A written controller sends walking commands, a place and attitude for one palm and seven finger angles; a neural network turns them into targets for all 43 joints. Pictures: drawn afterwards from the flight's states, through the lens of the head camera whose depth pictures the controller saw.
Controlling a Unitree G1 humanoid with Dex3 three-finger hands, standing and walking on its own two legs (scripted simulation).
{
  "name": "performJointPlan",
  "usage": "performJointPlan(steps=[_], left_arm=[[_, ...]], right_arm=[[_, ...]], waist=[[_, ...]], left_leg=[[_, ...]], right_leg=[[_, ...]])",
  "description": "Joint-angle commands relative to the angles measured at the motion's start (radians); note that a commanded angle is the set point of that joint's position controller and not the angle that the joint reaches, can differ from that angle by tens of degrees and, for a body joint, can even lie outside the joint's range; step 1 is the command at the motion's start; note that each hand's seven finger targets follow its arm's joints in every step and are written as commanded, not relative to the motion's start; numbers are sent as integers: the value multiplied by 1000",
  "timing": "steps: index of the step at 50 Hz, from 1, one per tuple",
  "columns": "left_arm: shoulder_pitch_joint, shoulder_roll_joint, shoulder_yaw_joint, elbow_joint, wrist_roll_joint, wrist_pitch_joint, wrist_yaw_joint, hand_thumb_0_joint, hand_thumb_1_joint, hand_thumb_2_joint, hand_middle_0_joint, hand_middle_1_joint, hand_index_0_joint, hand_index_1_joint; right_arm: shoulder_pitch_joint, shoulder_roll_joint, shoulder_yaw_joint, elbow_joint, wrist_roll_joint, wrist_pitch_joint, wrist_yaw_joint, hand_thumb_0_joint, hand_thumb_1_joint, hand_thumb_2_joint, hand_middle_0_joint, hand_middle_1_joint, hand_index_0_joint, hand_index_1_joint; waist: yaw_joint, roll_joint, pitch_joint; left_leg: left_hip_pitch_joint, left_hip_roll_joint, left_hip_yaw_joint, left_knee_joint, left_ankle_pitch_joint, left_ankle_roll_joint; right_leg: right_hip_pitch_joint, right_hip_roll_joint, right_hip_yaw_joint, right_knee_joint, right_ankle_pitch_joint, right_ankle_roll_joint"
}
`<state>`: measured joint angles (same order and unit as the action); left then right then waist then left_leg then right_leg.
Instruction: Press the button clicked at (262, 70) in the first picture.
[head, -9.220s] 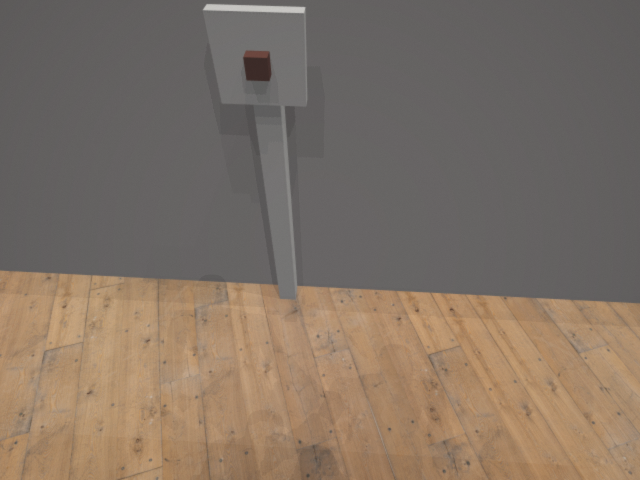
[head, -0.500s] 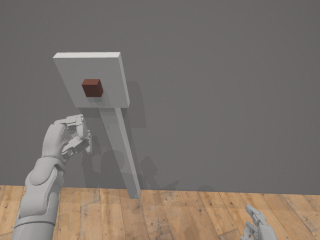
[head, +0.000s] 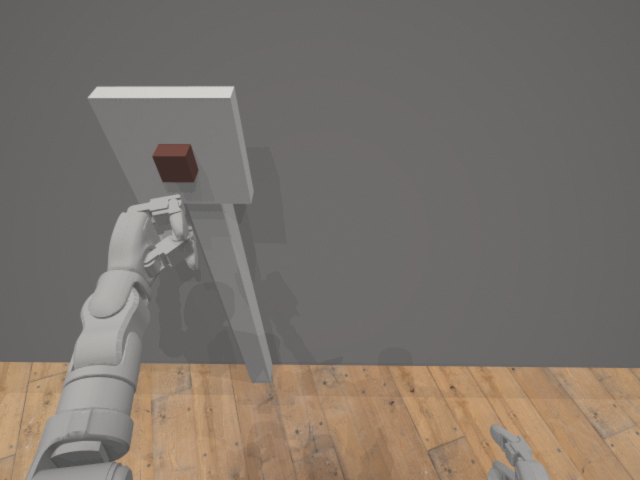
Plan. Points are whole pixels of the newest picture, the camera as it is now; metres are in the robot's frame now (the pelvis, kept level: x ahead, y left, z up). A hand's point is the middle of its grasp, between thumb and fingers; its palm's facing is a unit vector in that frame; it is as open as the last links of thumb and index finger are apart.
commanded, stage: aim a knuckle at the button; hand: left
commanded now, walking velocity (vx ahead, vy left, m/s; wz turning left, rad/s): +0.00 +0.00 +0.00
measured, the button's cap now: (177, 161) +0.49 +0.23 +0.15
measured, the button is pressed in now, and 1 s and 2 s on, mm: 0 0 10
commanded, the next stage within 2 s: press the button with the knuckle in 0.82 s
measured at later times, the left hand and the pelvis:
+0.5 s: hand (198, 228) +0.39 +0.18 +0.11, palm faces +0.05 -1.00 -0.01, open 3.1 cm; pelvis +0.01 +0.00 +0.00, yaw -1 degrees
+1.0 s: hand (205, 229) +0.39 +0.17 +0.11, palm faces +0.04 -1.00 +0.00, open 3.1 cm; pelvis +0.00 +0.00 +0.00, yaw -1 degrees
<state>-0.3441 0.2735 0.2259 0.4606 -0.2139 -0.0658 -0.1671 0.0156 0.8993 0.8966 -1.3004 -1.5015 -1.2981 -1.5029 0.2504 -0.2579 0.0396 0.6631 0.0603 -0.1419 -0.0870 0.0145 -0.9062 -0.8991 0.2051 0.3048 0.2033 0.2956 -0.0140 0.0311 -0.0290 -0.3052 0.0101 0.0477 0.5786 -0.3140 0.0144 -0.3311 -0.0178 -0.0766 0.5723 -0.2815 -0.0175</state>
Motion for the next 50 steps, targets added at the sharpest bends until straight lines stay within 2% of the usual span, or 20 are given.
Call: performJointPlan(steps=[1, 3, 7, 9, 10, 12, 14, 16, 21, 24, 28, 29, 31, 33, 37, 38, 40, 43, 45, 50], left_arm=[[-490, 187, 39, -199, 3, -124, 24, 0, 900, 900, -1300, -1500, -1300, -1500], [-511, 176, 33, -144, 8, -128, 28, 0, 900, 900, -1300, -1500, -1300, -1500], [-521, 190, 50, 32, 14, -108, 30, 0, 900, 900, -1300, -1500, -1300, -1500], [-482, 238, 97, 29, 20, -117, 33, 0, 900, 900, -1300, -1500, -1300, -1500], [-466, 220, 89, 16, 21, -123, 31, 0, 900, 900, -1300, -1500, -1300, -1500], [-478, 239, 102, -44, 24, -149, 34, 0, 900, 900, -1300, -1500, -1300, -1500], [-461, 244, 109, -98, 20, -179, 36, 0, 900, 900, -1300, -1500, -1300, -1500], [-454, 215, 92, -146, 11, -197, 35, 0, 900, 900, -1300, -1500, -1300, -1500], [-452, 152, 27, -122, 6, -163, 24, 0, 900, 900, -1300, -1500, -1300, -1500], [-439, 192, 60, -61, 7, -128, 25, 0, 900, 900, -1300, -1500, -1300, -1500], [-503, 164, 26, -149, 14, -145, 29, 0, 900, 900, -1300, -1500, -1300, -1500], [-538, 142, 1, -172, 13, -155, 32, 0, 900, 900, -1300, -1500, -1300, -1500], [-509, 199, 61, -153, 7, -166, 39, 0, 900, 900, -1300, -1500, -1300, -1500], [-504, 203, 70, -147, 5, -170, 43, 0, 900, 900, -1300, -1500, -1300, -1500], [-455, 216, 79, -16, 13, -129, 33, 0, 900, 900, -1300, -1500, -1300, -1500], [-484, 181, 40, -2, 16, -119, 27, 0, 900, 900, -1300, -1500, -1300, -1500], [-504, 160, 19, -8, 18, -116, 19, 0, 900, 900, -1300, -1500, -1300, -1500], [-516, 172, 37, -75, 5, -137, 18, 0, 900, 900, -1300, -1500, -1300, -1500], [-513, 193, 56, -102, 0, -155, 20, 0, 900, 900, -1300, -1500, -1300, -1500], [-580, 199, 48, -99, 16, -178, 43, 0, 900, 900, -1300, -1500, -1300, -1500]], right_arm=[[-34, -118, -49, -124, -2, -41, -2, 0, -900, -900, 200, 300, 200, 300], [-18, -121, -51, -111, -5, -36, 2, 0, -900, -900, 200, 300, 200, 300], [10, -134, -54, -101, -2, -8, 5, 0, -900, -900, 200, 300, 200, 300], [17, -138, -57, -113, -6, 4, 9, 0, -900, -900, 200, 300, 200, 300], [14, -134, -56, -128, -6, 6, 12, 0, -900, -900, 200, 300, 200, 300], [18, -128, -59, -139, -8, 10, 17, 0, -900, -900, 200, 300, 200, 300], [24, -126, -63, -146, -11, 11, 22, 0, -900, -900, 200, 300, 200, 300], [25, -123, -68, -149, -10, 8, 26, 0, -900, -900, 200, 300, 200, 300], [17, -127, -68, -134, 1, 12, 21, 0, -900, -900, 200, 300, 200, 300], [22, -138, -67, -125, 2, 23, 14, 0, -900, -900, 200, 300, 200, 300], [1, -121, -62, -141, 0, 18, 12, 0, -900, -900, 200, 300, 200, 300], [2, -119, -60, -140, -1, 15, 13, 0, -900, -900, 200, 300, 200, 300], [8, -124, -61, -135, -6, 13, 11, 0, -900, -900, 200, 300, 200, 300], [-2, -123, -60, -139, -5, 13, 9, 0, -900, -900, 200, 300, 200, 300], [-5, -129, -53, -135, 3, 28, 9, 0, -900, -900, 200, 300, 200, 300], [-9, -128, -50, -138, 5, 31, 10, 0, -900, -900, 200, 300, 200, 300], [-11, -126, -52, -148, 7, 33, 13, 0, -900, -900, 200, 300, 200, 300], [-7, -125, -55, -159, 2, 29, 15, 0, -900, -900, 200, 300, 200, 300], [-4, -126, -57, -160, 0, 28, 13, 0, -900, -900, 200, 300, 200, 300], [1, -124, -57, -139, -3, 27, 11, 0, -900, -900, 200, 300, 200, 300]], waist=[[-22, 7, -271], [-25, 17, -277], [-29, -59, -230], [-3, -60, -278], [5, -36, -304], [11, 9, -344], [15, 3, -375], [6, -15, -376], [-24, 3, -263], [-26, -74, -215], [-20, 36, -293], [-31, 34, -301], [-16, -19, -324], [-14, -32, -327], [-15, -48, -235], [-29, -39, -209], [-26, -13, -220], [-15, -5, -301], [-15, -38, -336], [-31, -26, -299]], left_leg=[[96, -2, -56, -59, 245, 5], [101, -1, -62, -55, 248, 2], [25, -4, -56, -59, 178, 6], [17, -5, -54, -58, 210, 6], [29, -6, -46, -56, 242, 6], [49, -4, -43, -47, 297, 3], [65, 2, -44, -37, 347, 3], [87, 8, -41, -38, 376, 6], [71, 10, -41, -52, 296, 7], [23, 4, -42, -60, 211, 15], [82, 0, -46, -53, 248, 8], [98, 3, -49, -46, 258, 10], [90, 6, -52, -47, 269, 10], [79, 2, -45, -48, 262, 11], [14, -3, -38, -56, 197, 12], [10, -5, -37, -57, 176, 12], [19, -5, -40, -53, 177, 12], [58, -6, -42, -37, 232, 11], [59, -4, -41, -31, 249, 14], [55, -1, -45, -33, 233, 15]], right_leg=[[74, 8, 44, -51, 248, -7], [56, 9, 41, -46, 248, -9], [37, 10, 41, -54, 200, -5], [82, 10, 42, -41, 226, -10], [98, 8, 46, -33, 265, -11], [116, 8, 48, -20, 316, -14], [139, 13, 49, -11, 355, -14], [137, 18, 48, -14, 383, -10], [67, 20, 43, -39, 314, -7], [62, 20, 44, -59, 252, -5], [67, 13, 45, -41, 268, -13], [58, 15, 45, -39, 273, -12], [88, 17, 46, -36, 291, -10], [105, 15, 49, -35, 302, -7], [79, 10, 50, -50, 258, -5], [53, 9, 49, -56, 238, -4], [44, 9, 50, -52, 229, -8], [74, 11, 50, -37, 281, -11], [102, 13, 55, -30, 306, -8], [70, 14, 55, -32, 283, -4]])
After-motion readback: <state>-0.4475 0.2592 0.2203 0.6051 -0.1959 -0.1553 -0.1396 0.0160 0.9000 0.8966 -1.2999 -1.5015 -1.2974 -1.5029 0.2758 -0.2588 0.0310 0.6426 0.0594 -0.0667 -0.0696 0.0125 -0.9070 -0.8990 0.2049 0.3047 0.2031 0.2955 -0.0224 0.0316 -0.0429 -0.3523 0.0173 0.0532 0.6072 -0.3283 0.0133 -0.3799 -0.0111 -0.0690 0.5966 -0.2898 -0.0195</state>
